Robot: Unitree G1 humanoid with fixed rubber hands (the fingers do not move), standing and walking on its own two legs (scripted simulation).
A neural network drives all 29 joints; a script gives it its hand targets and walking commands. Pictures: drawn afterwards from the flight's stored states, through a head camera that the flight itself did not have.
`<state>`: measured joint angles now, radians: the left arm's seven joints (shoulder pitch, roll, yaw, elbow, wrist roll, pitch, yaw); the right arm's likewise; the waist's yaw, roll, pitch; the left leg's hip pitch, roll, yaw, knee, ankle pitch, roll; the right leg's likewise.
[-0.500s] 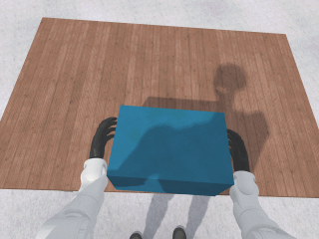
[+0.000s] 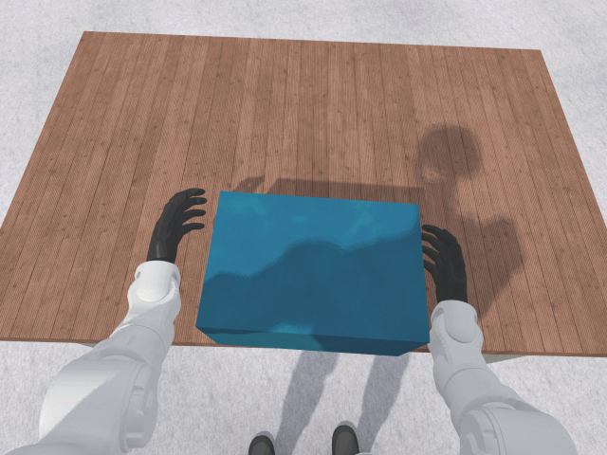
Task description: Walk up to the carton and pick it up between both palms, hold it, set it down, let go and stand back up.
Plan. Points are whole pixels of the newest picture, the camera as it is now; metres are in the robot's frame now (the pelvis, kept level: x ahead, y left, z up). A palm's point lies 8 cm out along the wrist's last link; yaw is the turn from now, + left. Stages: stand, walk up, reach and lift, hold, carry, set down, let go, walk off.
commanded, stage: set down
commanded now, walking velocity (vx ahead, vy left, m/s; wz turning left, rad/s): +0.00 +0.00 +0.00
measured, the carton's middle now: (313, 277) +0.38 -0.02 -0.09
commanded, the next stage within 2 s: none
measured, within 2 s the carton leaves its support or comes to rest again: neither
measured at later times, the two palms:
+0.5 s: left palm (134, 262) +0.39 +0.22 -0.03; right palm (463, 269) +0.37 -0.21 -0.02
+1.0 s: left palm (100, 316) +0.31 +0.24 -0.01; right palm (478, 314) +0.31 -0.21 -0.01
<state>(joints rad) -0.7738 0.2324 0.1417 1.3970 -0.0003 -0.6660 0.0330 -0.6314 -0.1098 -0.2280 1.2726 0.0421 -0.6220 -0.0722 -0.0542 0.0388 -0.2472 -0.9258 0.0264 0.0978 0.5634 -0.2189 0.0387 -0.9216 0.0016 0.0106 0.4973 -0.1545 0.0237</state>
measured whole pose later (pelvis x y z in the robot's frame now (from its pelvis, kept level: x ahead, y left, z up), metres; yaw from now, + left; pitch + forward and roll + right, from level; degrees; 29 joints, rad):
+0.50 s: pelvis -0.02 +0.00 +0.00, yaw +0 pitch +31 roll -1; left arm -0.75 0.32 0.00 1.38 -0.15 -0.51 -0.07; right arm -0.68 -0.18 -0.05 1.20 0.27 -0.52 -0.09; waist -0.04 0.04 -0.28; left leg -0.93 0.03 0.10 0.62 -0.23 0.04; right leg -0.92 0.00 0.01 0.54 -0.16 0.02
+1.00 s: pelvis -0.03 +0.00 +0.00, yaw +0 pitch +21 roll -1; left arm -0.50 0.32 0.01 1.15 -0.17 -0.46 -0.11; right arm -0.44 -0.18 -0.04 1.01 0.28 -0.45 -0.10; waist -0.02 0.02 -0.20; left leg -0.76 0.03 0.10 0.62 -0.22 0.04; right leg -0.75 0.00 0.01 0.54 -0.16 0.02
